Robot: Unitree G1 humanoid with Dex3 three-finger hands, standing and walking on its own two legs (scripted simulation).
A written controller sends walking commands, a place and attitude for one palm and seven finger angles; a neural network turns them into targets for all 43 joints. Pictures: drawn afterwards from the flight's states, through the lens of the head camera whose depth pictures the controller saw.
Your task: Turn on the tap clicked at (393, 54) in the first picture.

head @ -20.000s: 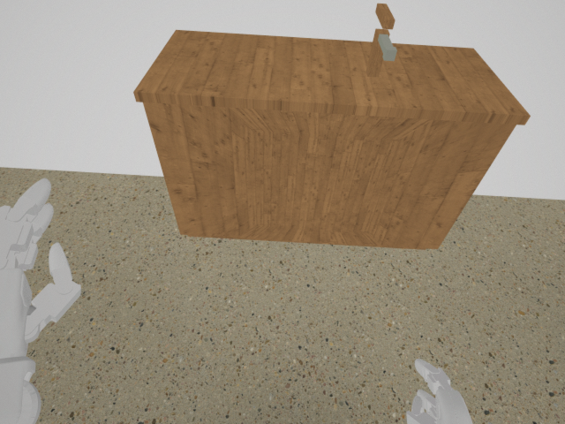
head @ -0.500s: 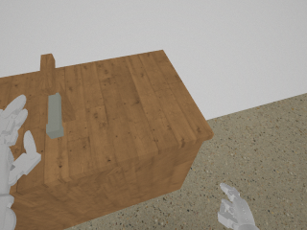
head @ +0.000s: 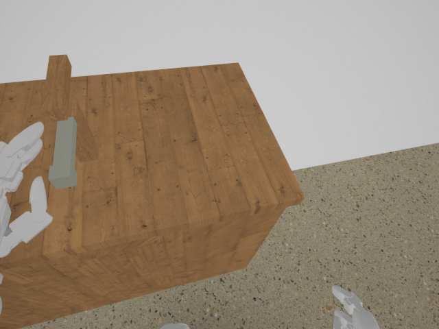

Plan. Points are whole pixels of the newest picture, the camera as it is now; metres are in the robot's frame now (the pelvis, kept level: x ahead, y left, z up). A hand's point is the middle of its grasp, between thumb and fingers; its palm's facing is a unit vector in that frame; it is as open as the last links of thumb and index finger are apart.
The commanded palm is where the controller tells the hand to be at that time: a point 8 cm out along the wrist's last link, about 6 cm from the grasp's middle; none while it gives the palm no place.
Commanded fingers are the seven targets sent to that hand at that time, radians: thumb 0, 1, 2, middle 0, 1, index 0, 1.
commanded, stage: come to a stop and stand still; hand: left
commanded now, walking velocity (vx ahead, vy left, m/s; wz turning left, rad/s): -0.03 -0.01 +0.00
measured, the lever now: (63, 176) +0.30 +0.28 +0.11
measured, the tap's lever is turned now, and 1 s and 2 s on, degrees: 0 0 0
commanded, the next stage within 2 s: look again from close up in 1.52 s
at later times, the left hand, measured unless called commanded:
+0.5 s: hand out of the picture +0.18 +0.29 +0.16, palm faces +0.36 -0.86 -0.35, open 7.4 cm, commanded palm +0.12 +0.31 +0.18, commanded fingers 0.00 0.90 0.90 -0.20 -0.30 -0.20 -0.30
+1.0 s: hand out of the picture +0.20 +0.31 +0.22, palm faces +0.48 -0.77 -0.43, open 7.4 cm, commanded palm +0.12 +0.31 +0.18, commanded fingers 0.00 0.90 0.90 -0.20 -0.30 -0.20 -0.30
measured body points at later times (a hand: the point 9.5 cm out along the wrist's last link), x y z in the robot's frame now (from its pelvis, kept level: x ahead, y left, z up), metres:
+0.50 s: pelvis -0.04 +0.03 +0.00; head +0.01 +0.06 +0.44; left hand +0.15 +0.33 +0.18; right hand +0.15 -0.19 -0.07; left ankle +0.02 +0.07 -0.73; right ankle -0.04 -0.12 -0.73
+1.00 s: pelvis -0.05 +0.03 +0.00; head -0.02 +0.06 +0.44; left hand +0.17 +0.35 +0.24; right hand +0.13 -0.18 -0.07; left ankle +0.02 +0.07 -0.73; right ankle -0.04 -0.11 -0.73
